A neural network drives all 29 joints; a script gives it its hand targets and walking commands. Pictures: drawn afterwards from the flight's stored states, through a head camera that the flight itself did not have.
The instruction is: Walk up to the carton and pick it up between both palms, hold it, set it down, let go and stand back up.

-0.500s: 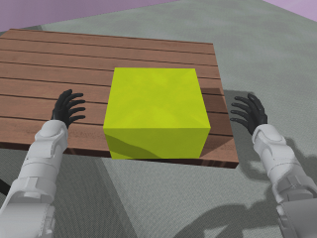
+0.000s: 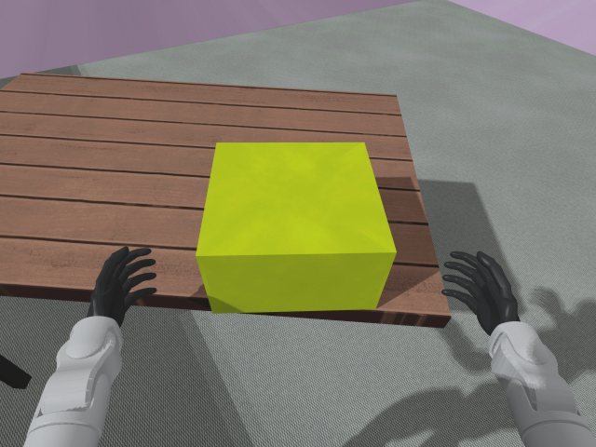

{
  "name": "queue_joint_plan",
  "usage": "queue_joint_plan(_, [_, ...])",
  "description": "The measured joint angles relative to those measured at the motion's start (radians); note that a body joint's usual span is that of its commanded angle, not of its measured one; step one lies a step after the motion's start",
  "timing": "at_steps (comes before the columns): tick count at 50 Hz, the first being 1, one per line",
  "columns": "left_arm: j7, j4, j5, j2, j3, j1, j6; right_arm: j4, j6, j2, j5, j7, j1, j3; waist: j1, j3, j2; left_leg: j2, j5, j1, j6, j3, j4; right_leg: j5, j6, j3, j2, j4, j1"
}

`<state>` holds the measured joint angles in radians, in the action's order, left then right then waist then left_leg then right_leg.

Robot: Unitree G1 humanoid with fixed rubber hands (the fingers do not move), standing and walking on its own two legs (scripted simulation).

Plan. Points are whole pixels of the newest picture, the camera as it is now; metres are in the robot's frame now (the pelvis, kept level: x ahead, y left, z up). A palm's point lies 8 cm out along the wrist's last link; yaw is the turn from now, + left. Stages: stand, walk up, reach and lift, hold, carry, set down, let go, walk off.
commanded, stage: set down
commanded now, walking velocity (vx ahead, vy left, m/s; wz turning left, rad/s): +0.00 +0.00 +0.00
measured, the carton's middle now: (293, 222) +0.49 +0.01 +0.00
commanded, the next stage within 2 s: let go in 1.16 s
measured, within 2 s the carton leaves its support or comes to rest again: neither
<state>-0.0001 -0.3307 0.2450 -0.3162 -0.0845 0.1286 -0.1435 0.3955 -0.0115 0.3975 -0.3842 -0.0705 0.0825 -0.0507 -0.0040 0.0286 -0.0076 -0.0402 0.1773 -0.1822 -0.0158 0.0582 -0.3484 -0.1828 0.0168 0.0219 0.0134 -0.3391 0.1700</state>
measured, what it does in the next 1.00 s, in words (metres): stands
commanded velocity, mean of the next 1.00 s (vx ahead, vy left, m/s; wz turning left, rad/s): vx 0.00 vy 0.00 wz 0.00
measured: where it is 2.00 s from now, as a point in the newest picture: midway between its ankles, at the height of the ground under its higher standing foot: outside the picture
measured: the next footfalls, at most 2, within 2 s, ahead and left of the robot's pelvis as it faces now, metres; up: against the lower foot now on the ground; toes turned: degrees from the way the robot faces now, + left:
none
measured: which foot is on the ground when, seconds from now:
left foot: down 0.00-1.00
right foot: down 0.00-1.00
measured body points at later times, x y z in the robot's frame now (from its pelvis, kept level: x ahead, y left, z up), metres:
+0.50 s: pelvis +0.00 +0.00 +0.00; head -0.01 +0.00 +0.45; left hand +0.24 +0.25 -0.01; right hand +0.24 -0.25 +0.00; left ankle +0.00 +0.13 -0.75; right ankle +0.00 -0.11 -0.75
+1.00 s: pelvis +0.02 +0.00 +0.00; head +0.02 +0.01 +0.45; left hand +0.21 +0.24 -0.06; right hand +0.21 -0.23 -0.05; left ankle +0.00 +0.13 -0.75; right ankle +0.00 -0.11 -0.75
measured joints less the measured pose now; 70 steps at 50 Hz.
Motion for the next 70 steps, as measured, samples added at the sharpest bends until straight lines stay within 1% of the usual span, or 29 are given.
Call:
queue_joint_plan(3, [0.006,0.011,-0.005,0.013,0.010,-0.034,0.030,-0.007,0.012,-0.018,0.016,-0.004,-0.033,0.000,-0.002,0.000,0.001,0.000,-0.004,0.006,0.000,0.000,0.007,0.004,0.001,0.000,0.000,0.007,-0.006])
queue_joint_plan(9, [0.005,0.009,-0.006,0.026,0.028,-0.078,0.057,-0.009,0.035,-0.031,0.035,-0.003,-0.077,0.007,-0.006,-0.013,0.006,0.001,-0.008,0.019,-0.001,-0.001,0.011,0.006,0.001,0.001,0.000,0.009,-0.019])
queue_joint_plan(11, [0.005,0.011,-0.006,0.028,0.034,-0.101,0.069,-0.020,0.043,-0.038,0.053,-0.001,-0.099,0.002,-0.006,-0.011,0.006,0.001,-0.009,0.022,-0.001,-0.002,0.013,0.007,0.001,0.002,0.000,0.011,-0.022])
queue_joint_plan(16, [0.002,-0.014,-0.024,0.033,0.042,-0.144,0.086,-0.002,0.052,-0.050,0.070,0.000,-0.138,0.000,-0.008,-0.016,0.002,0.001,-0.012,0.040,-0.002,-0.004,0.022,0.008,0.004,0.003,0.000,0.017,-0.040])
queue_joint_plan(20, [0.011,-0.011,-0.024,0.035,0.054,-0.185,0.099,-0.012,0.056,-0.067,0.094,-0.002,-0.180,-0.007,-0.009,-0.019,-0.003,0.002,-0.011,0.042,-0.002,-0.006,0.021,0.004,0.004,0.005,-0.001,0.011,-0.040])
queue_joint_plan(22, [0.016,-0.032,-0.025,0.030,0.062,-0.186,0.108,-0.010,0.053,-0.077,0.110,-0.004,-0.186,-0.011,-0.010,-0.018,-0.008,0.004,-0.010,0.038,-0.001,-0.006,0.017,-0.002,0.004,0.005,-0.003,0.000,-0.032])
queue_joint_plan(24, [0.017,-0.050,-0.029,0.028,0.061,-0.188,0.108,-0.002,0.048,-0.086,0.122,-0.006,-0.189,-0.009,-0.011,-0.019,-0.011,0.005,-0.009,0.039,-0.001,-0.005,0.017,-0.005,0.004,0.004,-0.004,-0.004,-0.031])
queue_joint_plan(29, [0.013,-0.047,-0.041,0.024,0.068,-0.207,0.108,0.003,0.048,-0.110,0.137,0.003,-0.197,-0.005,-0.007,-0.028,-0.013,0.007,-0.006,0.050,0.000,-0.006,0.020,-0.006,0.002,0.005,-0.006,0.004,-0.045])
queue_joint_plan(34, [0.000,-0.038,-0.085,0.043,0.056,-0.244,0.070,0.032,0.050,-0.120,0.173,0.002,-0.224,0.005,-0.008,-0.038,-0.007,0.009,0.000,0.077,0.001,-0.004,0.031,-0.006,-0.001,0.002,-0.007,0.023,-0.075])
queue_joint_plan(38, [-0.012,-0.042,-0.115,0.065,0.056,-0.305,0.066,0.048,0.065,-0.138,0.200,0.005,-0.280,0.010,-0.003,-0.045,-0.002,0.010,0.009,0.092,0.002,-0.004,0.031,-0.009,-0.004,0.003,-0.008,0.033,-0.096])
queue_joint_plan(43, [0.000,-0.062,-0.127,0.076,0.065,-0.337,0.074,0.055,0.091,-0.158,0.237,0.008,-0.319,0.015,-0.008,-0.055,-0.004,0.009,0.019,0.090,0.003,0.001,0.021,-0.018,-0.005,-0.002,-0.008,0.023,-0.091])
queue_joint_plan(45, [0.011,-0.049,-0.124,0.073,0.069,-0.339,0.082,0.043,0.100,-0.167,0.241,0.009,-0.322,0.012,-0.011,-0.057,-0.007,0.009,0.022,0.086,0.003,0.003,0.017,-0.022,-0.005,-0.004,-0.007,0.015,-0.084])
queue_joint_plan(47, [0.013,-0.056,-0.137,0.072,0.070,-0.332,0.088,0.063,0.108,-0.170,0.252,0.010,-0.305,0.015,-0.008,-0.061,-0.009,0.008,0.024,0.087,0.002,0.001,0.015,-0.024,-0.004,-0.003,-0.007,0.014,-0.087])
queue_joint_plan(51, [-0.006,-0.093,-0.166,0.080,0.067,-0.321,0.069,0.120,0.115,-0.169,0.272,0.021,-0.280,0.029,-0.003,-0.068,-0.008,0.006,0.027,0.095,0.000,0.000,0.011,-0.023,-0.004,-0.001,-0.005,0.020,-0.100])
queue_joint_plan(56, [-0.028,-0.157,-0.212,0.096,0.055,-0.342,0.051,0.215,0.145,-0.177,0.299,0.037,-0.290,0.044,-0.002,-0.083,-0.004,0.002,0.036,0.117,-0.002,-0.004,0.005,-0.024,-0.003,0.002,-0.001,0.030,-0.130])
queue_joint_plan(61, [-0.011,-0.167,-0.222,0.092,0.074,-0.361,0.042,0.259,0.165,-0.198,0.337,0.045,-0.300,0.033,-0.008,-0.095,-0.002,0.000,0.041,0.118,-0.003,-0.003,-0.006,-0.033,-0.001,0.001,0.000,0.012,-0.127])
queue_joint_plan(66, [-0.002,-0.178,-0.218,0.083,0.082,-0.329,0.039,0.265,0.173,-0.215,0.369,0.049,-0.275,0.028,-0.013,-0.105,-0.006,0.001,0.039,0.103,-0.003,-0.004,-0.014,-0.039,0.001,0.002,-0.001,-0.012,-0.106])
queue_joint_plan(70, [-0.007,-0.196,-0.230,0.082,0.079,-0.310,0.032,0.303,0.186,-0.220,0.385,0.055,-0.246,0.028,-0.005,-0.105,-0.009,-0.001,0.038,0.101,-0.006,-0.006,-0.017,-0.038,0.002,0.004,0.001,-0.014,-0.104])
